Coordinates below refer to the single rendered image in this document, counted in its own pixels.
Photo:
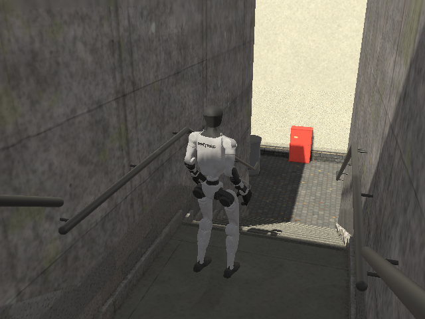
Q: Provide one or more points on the stairs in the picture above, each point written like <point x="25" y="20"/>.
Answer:
<point x="301" y="232"/>

